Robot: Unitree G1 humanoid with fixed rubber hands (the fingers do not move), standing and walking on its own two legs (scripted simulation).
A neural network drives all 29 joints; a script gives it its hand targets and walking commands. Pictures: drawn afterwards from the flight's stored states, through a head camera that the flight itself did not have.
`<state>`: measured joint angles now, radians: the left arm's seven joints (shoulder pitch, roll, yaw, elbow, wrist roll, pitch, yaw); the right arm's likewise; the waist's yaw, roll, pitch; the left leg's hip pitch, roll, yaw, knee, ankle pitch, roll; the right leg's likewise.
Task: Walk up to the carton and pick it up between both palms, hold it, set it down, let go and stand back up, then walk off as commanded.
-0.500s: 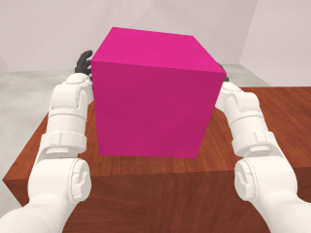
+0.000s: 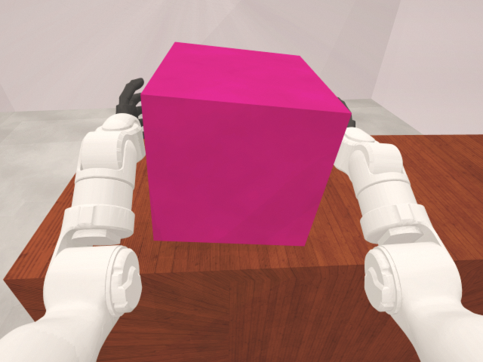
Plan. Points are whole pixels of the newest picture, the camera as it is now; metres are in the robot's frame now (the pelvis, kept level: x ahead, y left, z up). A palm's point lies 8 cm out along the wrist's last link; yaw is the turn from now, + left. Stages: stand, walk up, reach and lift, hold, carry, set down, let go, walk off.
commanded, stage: set down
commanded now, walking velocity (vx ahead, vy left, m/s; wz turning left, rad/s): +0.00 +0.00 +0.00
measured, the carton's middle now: (235, 137) +0.44 +0.02 +0.23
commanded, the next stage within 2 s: none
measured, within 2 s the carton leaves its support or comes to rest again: neither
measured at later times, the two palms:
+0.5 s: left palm (144, 125) +0.41 +0.18 +0.26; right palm (339, 135) +0.43 -0.16 +0.24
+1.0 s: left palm (133, 150) +0.41 +0.20 +0.21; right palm (319, 130) +0.46 -0.13 +0.23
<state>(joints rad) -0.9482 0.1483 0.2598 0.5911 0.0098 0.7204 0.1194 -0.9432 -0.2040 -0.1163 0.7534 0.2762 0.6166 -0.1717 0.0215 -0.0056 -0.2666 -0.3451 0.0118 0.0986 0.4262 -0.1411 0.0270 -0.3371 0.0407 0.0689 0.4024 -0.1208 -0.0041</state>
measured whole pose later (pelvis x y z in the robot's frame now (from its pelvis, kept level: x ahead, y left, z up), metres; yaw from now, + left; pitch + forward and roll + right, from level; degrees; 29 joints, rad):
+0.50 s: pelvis +0.02 -0.01 +0.00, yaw +0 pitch +2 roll +0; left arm -0.95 0.09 0.38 0.61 0.18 0.58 0.03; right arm -0.98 -0.17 -0.18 0.89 0.11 0.35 -0.07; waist 0.02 -0.02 -0.18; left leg -0.27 0.01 0.10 0.38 -0.15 0.03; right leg -0.29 0.04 0.07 0.40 -0.15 0.00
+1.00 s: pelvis +0.04 +0.00 +0.01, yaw +0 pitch +1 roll +0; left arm -0.70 0.03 0.38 0.36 0.18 0.53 0.05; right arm -0.95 -0.17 -0.04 0.88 0.21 0.24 -0.08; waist 0.02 -0.02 -0.13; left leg -0.20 0.01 0.10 0.36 -0.17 0.02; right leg -0.20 0.04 0.07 0.35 -0.16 -0.01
